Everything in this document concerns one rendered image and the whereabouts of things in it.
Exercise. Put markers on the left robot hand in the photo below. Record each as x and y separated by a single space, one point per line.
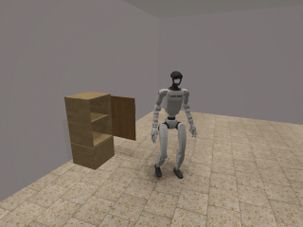
192 129

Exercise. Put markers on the robot right shin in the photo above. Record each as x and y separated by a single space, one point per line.
160 161

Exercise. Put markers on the left robot thigh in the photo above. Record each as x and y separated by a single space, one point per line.
182 138

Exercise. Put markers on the right robot hand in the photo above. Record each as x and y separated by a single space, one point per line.
154 134

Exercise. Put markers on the cupboard door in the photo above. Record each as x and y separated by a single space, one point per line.
123 117

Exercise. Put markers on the robot right upper arm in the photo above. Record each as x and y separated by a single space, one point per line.
160 96

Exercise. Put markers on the robot left upper arm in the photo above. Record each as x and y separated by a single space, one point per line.
185 99

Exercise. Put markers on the robot right forearm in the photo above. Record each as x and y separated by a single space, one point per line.
155 118

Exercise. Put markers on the robot left forearm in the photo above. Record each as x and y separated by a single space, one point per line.
189 116

